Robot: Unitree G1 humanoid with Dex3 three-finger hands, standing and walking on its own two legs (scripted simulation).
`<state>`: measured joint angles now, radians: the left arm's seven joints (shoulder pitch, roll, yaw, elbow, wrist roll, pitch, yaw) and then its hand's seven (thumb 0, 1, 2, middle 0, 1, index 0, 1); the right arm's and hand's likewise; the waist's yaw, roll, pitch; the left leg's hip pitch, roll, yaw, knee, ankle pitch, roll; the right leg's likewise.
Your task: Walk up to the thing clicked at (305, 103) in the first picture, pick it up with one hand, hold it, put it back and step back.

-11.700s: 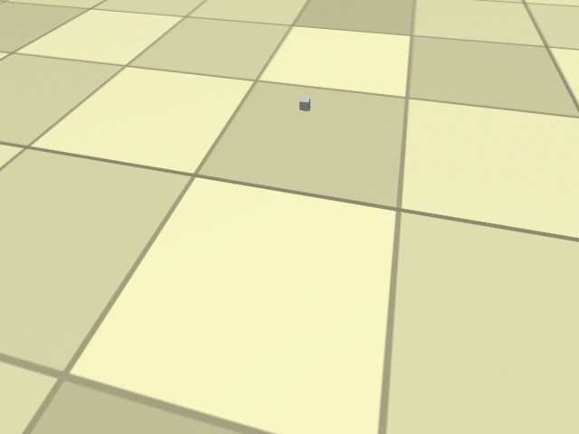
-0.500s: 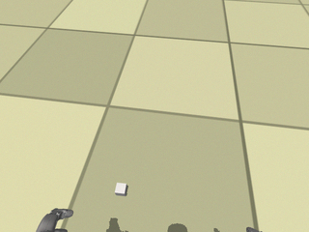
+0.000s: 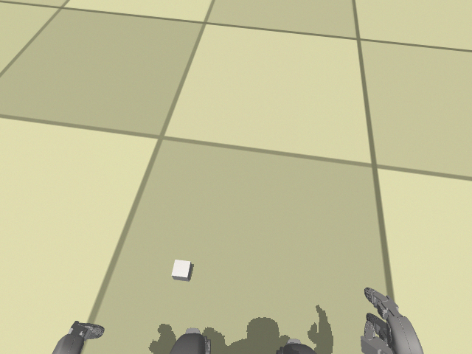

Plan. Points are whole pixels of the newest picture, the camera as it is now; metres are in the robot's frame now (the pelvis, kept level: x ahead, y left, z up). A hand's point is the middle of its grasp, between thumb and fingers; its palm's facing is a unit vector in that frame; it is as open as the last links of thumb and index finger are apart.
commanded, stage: rise first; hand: left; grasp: from above
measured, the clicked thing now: (182, 270) +0.44 +0.21 -0.66
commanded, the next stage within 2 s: none
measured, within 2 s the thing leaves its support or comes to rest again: neither
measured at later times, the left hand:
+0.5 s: hand (127, 331) +0.21 +0.26 -0.30, palm faces -0.45 -0.56 -0.70, open 14.1 cm
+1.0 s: hand (148, 293) +0.32 +0.26 -0.44, palm faces -0.51 -0.15 -0.85, open 13.8 cm
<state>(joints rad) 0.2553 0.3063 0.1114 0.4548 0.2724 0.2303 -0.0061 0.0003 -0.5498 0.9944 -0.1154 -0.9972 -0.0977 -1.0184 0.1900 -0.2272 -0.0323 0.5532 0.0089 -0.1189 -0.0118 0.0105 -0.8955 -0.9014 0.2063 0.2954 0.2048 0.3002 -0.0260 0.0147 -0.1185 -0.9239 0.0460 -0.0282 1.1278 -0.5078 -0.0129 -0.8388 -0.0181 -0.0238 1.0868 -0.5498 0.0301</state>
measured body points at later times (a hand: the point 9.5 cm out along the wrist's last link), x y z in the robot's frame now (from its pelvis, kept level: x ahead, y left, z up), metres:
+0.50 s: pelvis -0.05 +0.00 -0.15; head +0.12 +0.01 +0.26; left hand +0.23 +0.29 -0.25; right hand +0.14 -0.27 -0.26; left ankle +0.02 +0.12 -0.66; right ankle -0.02 -0.14 -0.66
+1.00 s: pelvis -0.10 +0.00 -0.30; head +0.12 +0.02 +0.09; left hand +0.34 +0.27 -0.39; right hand -0.03 -0.29 -0.43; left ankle +0.01 +0.12 -0.66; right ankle -0.02 -0.14 -0.66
